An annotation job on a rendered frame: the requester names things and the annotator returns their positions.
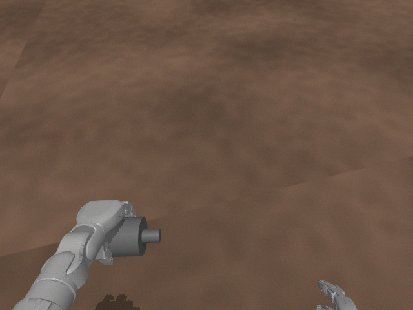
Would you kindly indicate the left robot arm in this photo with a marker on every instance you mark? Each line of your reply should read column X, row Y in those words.
column 66, row 271

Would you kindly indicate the left robot hand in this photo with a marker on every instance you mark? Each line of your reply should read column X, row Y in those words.
column 106, row 214

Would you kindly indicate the bottle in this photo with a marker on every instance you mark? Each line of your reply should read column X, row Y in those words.
column 130, row 237

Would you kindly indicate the right robot hand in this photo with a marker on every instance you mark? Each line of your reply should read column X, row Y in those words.
column 336, row 295

